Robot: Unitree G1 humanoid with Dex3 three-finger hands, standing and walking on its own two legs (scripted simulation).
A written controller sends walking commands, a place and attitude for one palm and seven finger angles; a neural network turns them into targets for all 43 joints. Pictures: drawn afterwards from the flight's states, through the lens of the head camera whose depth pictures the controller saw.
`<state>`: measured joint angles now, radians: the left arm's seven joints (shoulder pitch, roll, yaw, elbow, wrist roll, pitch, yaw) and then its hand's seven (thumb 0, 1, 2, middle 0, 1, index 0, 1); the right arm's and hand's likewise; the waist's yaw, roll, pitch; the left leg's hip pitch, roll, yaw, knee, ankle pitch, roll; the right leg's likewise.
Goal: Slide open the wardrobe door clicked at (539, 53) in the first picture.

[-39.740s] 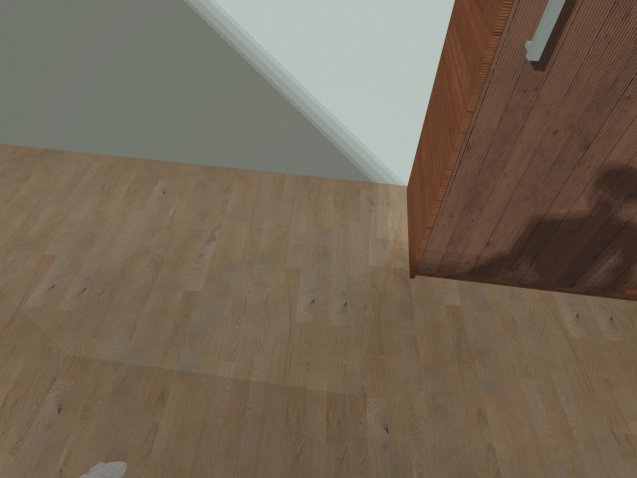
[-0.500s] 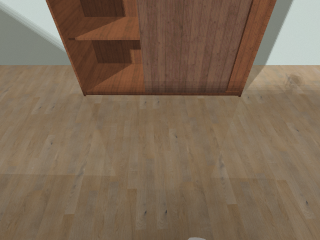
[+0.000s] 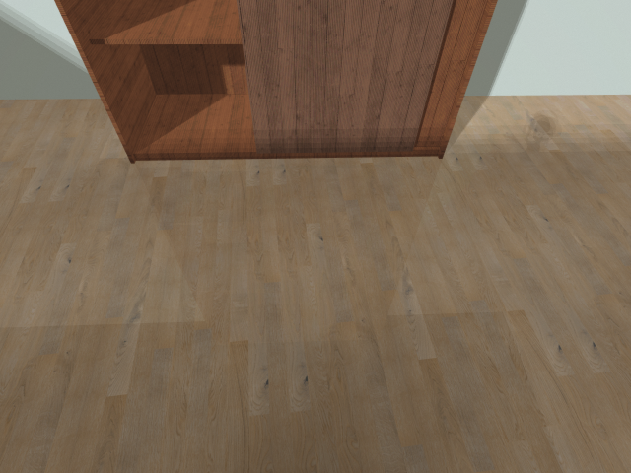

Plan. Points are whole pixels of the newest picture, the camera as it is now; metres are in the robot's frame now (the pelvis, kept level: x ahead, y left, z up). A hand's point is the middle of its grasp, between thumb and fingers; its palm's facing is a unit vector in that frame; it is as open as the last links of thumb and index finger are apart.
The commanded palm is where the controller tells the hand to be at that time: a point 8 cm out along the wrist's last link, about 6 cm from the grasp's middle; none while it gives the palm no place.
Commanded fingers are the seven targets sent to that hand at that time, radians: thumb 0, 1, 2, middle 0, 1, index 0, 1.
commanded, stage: step back with the hand held close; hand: left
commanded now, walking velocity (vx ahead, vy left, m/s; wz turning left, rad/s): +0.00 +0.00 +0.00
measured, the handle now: out of the picture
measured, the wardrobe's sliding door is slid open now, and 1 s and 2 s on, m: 0.60 0.60 0.60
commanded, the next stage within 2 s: stop stepping back and stand still in 1.50 s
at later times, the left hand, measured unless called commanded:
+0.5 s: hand (78, 278) +0.24 +0.22 +0.20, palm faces +0.27 -0.79 -0.55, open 7.6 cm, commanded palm +0.16 +0.26 +0.18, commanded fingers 0.00 0.90 0.90 -0.20 -0.30 -0.20 -0.30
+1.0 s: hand (47, 371) +0.17 +0.23 +0.17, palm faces +0.24 -0.85 -0.47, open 7.4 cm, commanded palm +0.10 +0.28 +0.18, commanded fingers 0.00 0.90 0.90 -0.20 -0.30 -0.20 -0.30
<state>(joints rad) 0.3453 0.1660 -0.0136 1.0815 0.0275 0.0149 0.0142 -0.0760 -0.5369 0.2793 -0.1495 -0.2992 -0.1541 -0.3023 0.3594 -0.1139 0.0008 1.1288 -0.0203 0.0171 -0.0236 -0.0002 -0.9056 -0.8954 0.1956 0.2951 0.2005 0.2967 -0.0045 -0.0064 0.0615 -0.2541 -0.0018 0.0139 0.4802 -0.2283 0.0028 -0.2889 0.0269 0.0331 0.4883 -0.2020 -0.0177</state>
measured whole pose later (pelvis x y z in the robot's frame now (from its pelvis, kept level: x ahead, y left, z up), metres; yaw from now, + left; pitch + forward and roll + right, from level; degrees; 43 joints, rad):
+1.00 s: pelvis -0.05 +0.01 +0.00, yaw -3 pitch +2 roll +0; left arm 0.56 0.42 0.39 -0.68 -0.06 -0.17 0.10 0.01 0.89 0.90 -0.21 -0.30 -0.21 -0.30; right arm 0.10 -0.11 0.04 0.59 0.01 -0.08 -0.01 0.01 -0.90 -0.89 0.20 0.30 0.21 0.30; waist 0.01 -0.04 0.10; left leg -0.42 0.00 -0.02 0.80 -0.40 -0.04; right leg -0.37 0.04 0.02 0.50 -0.17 -0.03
